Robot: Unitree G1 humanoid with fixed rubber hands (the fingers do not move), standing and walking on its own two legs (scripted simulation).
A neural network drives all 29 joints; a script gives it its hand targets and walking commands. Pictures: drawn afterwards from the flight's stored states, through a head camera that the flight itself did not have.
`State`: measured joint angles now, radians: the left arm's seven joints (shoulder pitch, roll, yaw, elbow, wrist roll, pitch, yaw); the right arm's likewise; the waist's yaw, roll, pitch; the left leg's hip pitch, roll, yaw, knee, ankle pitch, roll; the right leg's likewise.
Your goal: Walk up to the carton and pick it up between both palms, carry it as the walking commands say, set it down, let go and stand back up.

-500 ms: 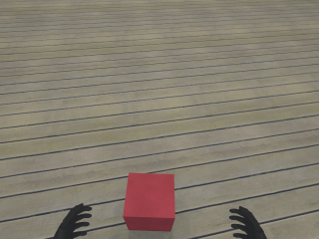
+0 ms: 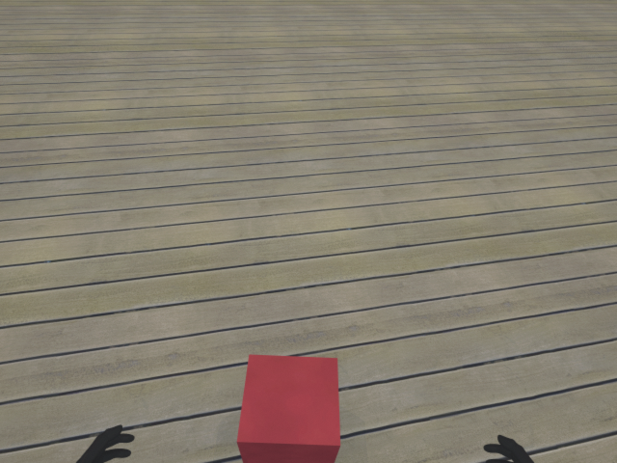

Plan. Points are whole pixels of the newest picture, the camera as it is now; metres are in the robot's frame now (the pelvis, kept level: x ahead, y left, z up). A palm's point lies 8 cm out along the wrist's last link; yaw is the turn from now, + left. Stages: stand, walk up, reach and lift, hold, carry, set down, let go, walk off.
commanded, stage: stand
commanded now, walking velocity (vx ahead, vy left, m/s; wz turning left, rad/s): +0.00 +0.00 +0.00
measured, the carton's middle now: (290, 416) +0.41 +0.04 -0.63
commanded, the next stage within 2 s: none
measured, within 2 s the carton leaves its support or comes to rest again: neither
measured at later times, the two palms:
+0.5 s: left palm out of the picture +0.11 +0.30 -0.09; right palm out of the picture +0.12 -0.29 -0.08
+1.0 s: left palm out of the picture +0.08 +0.31 -0.10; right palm out of the picture +0.08 -0.30 -0.09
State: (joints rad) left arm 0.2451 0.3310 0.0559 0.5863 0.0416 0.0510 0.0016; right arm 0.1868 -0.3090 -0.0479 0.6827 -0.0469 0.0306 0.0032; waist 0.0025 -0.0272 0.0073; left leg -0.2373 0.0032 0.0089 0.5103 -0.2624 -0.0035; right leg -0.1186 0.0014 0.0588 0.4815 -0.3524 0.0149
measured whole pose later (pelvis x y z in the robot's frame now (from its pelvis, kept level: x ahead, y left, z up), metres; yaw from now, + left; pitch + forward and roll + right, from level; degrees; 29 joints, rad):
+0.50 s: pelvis +0.01 +0.01 +0.00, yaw +0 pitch -1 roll +0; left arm 0.22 0.36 0.02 0.78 0.03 0.01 0.02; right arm 0.15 -0.34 -0.03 0.87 -0.04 0.00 -0.02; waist 0.00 -0.03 0.00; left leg -0.21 0.00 0.01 0.48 -0.25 0.01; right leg -0.08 -0.01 0.06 0.43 -0.33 0.02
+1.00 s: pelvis -0.01 +0.01 +0.01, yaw +0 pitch -2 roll +0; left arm 0.19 0.38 0.01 0.91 0.03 0.00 0.01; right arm 0.14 -0.37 -0.02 0.98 -0.03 -0.01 -0.01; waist 0.00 -0.02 0.02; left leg -0.18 0.00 0.01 0.42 -0.20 0.01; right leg -0.06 -0.01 0.06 0.38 -0.28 0.02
